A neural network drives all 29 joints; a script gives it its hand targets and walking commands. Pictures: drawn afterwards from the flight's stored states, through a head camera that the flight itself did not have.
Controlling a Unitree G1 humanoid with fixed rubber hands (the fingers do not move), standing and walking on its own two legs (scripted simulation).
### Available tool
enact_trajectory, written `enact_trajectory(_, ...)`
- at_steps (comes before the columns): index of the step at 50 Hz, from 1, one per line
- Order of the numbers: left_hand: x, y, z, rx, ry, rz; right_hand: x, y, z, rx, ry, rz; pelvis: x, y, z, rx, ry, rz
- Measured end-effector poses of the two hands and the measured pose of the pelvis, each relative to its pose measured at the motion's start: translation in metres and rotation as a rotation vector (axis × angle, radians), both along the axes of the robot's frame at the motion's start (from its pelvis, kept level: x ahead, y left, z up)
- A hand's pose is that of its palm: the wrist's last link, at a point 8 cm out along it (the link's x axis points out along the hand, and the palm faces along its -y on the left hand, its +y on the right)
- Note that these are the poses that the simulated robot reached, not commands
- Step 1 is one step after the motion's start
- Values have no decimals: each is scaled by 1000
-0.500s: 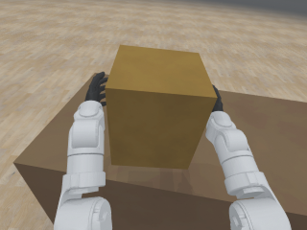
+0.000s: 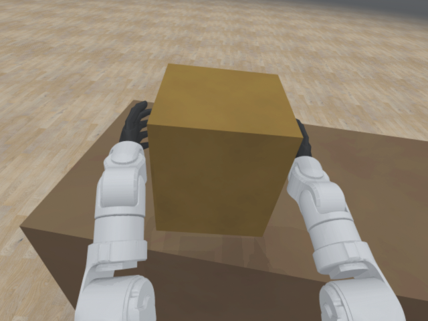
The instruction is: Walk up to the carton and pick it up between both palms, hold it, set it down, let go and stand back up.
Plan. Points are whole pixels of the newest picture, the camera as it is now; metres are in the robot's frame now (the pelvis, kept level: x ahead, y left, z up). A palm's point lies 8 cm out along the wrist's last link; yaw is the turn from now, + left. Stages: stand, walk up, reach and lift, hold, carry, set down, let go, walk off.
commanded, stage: hold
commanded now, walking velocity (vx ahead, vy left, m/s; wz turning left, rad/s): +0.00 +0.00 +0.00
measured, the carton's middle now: (216, 152) +0.39 -0.01 +0.17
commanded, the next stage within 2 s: none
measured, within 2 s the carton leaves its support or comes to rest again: neither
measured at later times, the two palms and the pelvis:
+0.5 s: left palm (131, 145) +0.37 +0.14 +0.20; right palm (298, 158) +0.36 -0.16 +0.18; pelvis +0.00 +0.00 +0.00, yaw +0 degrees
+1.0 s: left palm (130, 142) +0.37 +0.14 +0.21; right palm (299, 157) +0.36 -0.16 +0.19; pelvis -0.01 +0.00 +0.00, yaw +0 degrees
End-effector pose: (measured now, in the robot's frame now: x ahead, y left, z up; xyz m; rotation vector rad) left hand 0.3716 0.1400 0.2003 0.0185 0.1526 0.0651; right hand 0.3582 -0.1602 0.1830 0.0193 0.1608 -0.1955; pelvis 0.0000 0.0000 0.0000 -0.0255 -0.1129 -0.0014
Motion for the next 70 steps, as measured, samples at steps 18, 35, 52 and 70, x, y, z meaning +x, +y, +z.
enact_trajectory(18, -2, 1, 0, 3, -2, 12, 2, 1, -1, 10, -4, 11, -1, -1, 0, -1, 2, 1)
enact_trajectory(35, -10, 0, 3, -7, -13, 10, -7, 0, 4, 14, -16, 6, -4, -2, -1, -1, -16, 0)
enact_trajectory(52, -5, 1, 8, 3, -10, 9, -3, 1, 6, 4, -13, 5, -6, -1, 0, 1, -14, 4)
enact_trajectory(70, -7, 2, 1, 0, -12, 12, -3, 1, 3, -2, -17, 11, -2, -1, 0, -3, -9, 8)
